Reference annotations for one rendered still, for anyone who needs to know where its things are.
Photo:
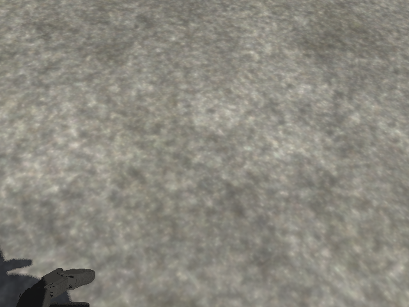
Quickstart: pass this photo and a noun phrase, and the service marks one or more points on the left robot hand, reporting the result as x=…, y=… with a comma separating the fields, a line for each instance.
x=54, y=284

